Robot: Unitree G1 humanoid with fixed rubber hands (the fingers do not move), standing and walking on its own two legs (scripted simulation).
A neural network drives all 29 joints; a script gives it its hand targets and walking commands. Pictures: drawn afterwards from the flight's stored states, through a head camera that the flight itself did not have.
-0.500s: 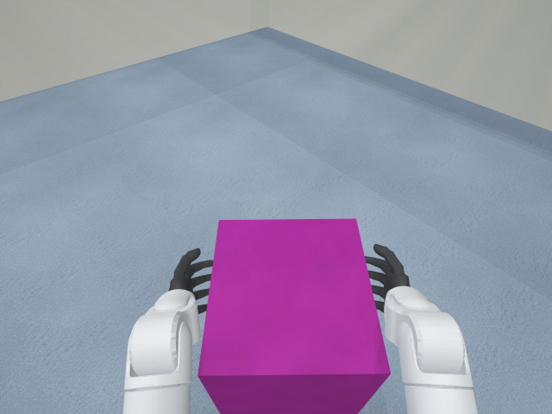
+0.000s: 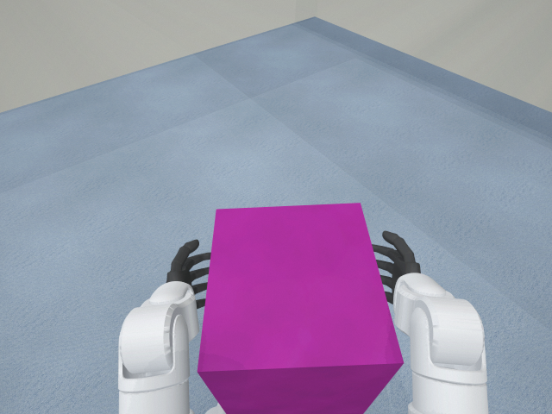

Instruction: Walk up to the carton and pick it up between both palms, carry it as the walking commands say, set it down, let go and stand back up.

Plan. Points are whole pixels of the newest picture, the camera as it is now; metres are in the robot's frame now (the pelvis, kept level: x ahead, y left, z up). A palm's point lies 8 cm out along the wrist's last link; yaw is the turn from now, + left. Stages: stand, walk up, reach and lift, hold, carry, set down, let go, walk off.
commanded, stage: carry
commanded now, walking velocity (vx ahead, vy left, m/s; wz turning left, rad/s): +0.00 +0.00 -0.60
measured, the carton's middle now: (292, 317) +0.27 +0.01 +0.01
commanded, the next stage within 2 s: none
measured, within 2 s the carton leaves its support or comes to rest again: neither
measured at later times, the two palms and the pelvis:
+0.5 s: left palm (266, 141) +0.62 +0.07 +0.07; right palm (416, 160) +0.54 -0.21 +0.07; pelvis +0.31 -0.01 -0.01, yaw -14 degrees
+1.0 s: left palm (295, 124) +0.70 +0.01 +0.05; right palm (429, 160) +0.56 -0.25 +0.06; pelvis +0.39 +0.01 -0.02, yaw -31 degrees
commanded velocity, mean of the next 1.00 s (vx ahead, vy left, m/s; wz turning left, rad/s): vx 0.00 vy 0.00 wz -0.60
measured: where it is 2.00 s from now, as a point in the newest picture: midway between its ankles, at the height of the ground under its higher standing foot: (281, 406)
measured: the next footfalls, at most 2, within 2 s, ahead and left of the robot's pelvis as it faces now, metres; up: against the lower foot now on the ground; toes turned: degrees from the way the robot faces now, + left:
left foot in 0.14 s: +0.34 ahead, +0.10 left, +0.00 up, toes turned +9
right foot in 0.52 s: +0.44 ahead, -0.13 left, +0.00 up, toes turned -23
